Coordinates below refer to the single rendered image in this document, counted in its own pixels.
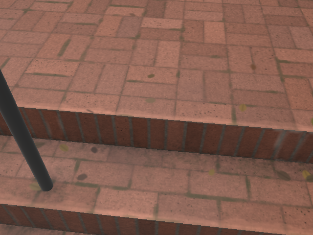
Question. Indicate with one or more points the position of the stairs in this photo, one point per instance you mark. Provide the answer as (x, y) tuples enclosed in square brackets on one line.
[(121, 175)]

